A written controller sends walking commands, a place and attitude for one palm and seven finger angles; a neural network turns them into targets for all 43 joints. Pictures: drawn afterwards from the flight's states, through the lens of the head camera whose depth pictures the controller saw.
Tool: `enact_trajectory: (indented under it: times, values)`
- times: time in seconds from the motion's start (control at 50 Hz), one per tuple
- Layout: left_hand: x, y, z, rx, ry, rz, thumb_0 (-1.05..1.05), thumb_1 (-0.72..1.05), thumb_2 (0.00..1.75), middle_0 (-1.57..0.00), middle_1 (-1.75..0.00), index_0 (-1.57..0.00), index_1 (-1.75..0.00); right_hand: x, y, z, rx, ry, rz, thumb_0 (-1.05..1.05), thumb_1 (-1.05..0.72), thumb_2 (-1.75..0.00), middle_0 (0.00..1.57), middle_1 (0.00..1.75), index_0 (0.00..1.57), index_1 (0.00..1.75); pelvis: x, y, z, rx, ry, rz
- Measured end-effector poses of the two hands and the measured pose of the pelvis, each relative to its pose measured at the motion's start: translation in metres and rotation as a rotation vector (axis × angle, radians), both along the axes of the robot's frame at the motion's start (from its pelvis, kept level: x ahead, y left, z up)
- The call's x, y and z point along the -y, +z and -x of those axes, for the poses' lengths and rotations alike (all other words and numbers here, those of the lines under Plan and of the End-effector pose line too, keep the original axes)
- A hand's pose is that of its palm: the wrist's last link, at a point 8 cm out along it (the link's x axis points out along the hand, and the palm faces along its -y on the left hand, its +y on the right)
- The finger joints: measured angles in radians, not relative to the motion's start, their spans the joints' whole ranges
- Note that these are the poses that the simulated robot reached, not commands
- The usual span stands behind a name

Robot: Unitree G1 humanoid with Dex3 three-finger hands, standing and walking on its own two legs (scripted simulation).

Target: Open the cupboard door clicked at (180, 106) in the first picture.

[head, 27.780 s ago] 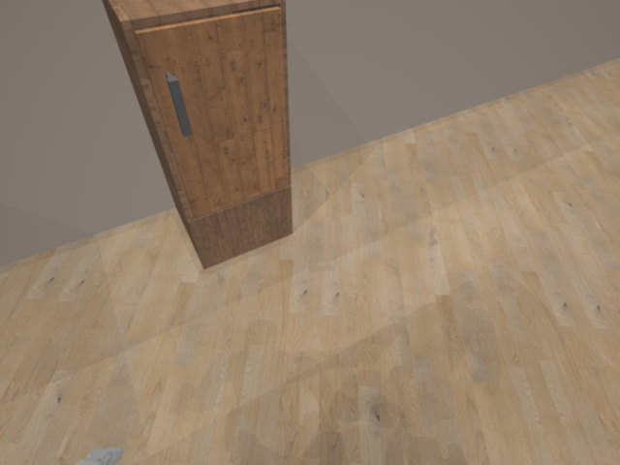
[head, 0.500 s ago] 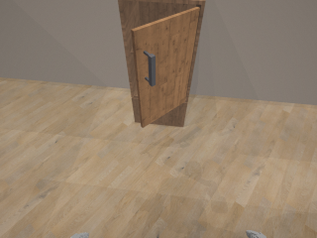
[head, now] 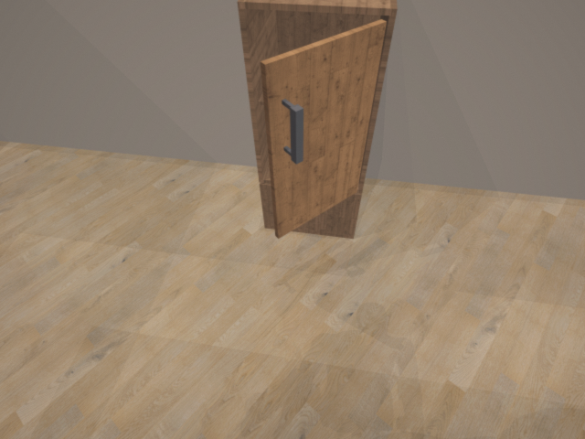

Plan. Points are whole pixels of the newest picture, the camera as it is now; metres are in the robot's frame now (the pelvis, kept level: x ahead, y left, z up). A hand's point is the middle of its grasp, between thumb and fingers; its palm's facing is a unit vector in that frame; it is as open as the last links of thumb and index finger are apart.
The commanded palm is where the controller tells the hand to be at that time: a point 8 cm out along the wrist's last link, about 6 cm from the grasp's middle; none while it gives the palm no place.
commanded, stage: let the arm hang, fingers relaxed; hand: left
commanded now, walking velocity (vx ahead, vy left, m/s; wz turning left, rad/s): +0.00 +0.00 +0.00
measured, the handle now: (291, 131) +0.78 +0.05 -0.04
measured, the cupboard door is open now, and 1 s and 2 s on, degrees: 46 46 46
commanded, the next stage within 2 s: look to check the result in 0.34 s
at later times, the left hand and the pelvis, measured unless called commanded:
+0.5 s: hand out of the picture +0.07 +0.21 -0.16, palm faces -0.02 -0.96 -0.28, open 7.4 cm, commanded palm none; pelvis +0.01 -0.01 +0.00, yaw +0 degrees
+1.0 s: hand out of the picture +0.10 +0.22 -0.15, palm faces -0.01 -0.95 -0.33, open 7.4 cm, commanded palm none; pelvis +0.03 -0.02 +0.01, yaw +0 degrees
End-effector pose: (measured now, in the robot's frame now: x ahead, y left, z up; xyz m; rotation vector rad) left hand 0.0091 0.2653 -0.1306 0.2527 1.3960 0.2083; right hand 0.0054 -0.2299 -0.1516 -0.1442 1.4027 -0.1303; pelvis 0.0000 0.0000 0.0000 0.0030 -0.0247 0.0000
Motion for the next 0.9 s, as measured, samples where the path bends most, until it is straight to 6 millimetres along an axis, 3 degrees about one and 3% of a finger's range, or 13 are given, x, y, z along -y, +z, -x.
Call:
enact_trajectory:
  times: [0.14,0.26,0.64,0.9]
  values:
    - [0.013,-0.001,-0.038,0.097,-0.035,0.03,0.01,0.91,0.9,-0.2,-0.3,-0.2,-0.3,0.007,0.004,-0.02,0.058,0.002,0.015,0.0,-0.91,-0.9,0.2,0.3,0.2,0.3,0.002,0.001,-0.003,0.001,-0.003,-0.002]
    - [0.022,-0.003,-0.055,0.128,-0.051,0.055,0.01,0.91,0.9,-0.2,-0.3,-0.2,-0.3,0.02,0.011,-0.031,0.078,0.004,0.048,0.0,-0.91,-0.9,0.2,0.3,0.2,0.3,0.004,0.002,-0.007,-0.001,-0.005,-0.001]
    - [-0.001,0.006,-0.055,0.079,-0.034,-0.015,0.01,0.91,0.9,-0.2,-0.3,-0.2,-0.3,0.055,0.02,-0.059,0.08,0.04,0.11,0.0,-0.91,-0.9,0.2,0.3,0.2,0.3,0.013,0.004,-0.02,-0.008,0.001,0.001]
    - [-0.002,0.013,-0.078,0.118,-0.048,-0.033,0.01,0.91,0.9,-0.2,-0.3,-0.2,-0.3,0.066,0.024,-0.091,0.13,0.066,0.118,0.0,-0.91,-0.9,0.2,0.3,0.2,0.3,0.019,0.005,-0.029,-0.014,0.004,0.0]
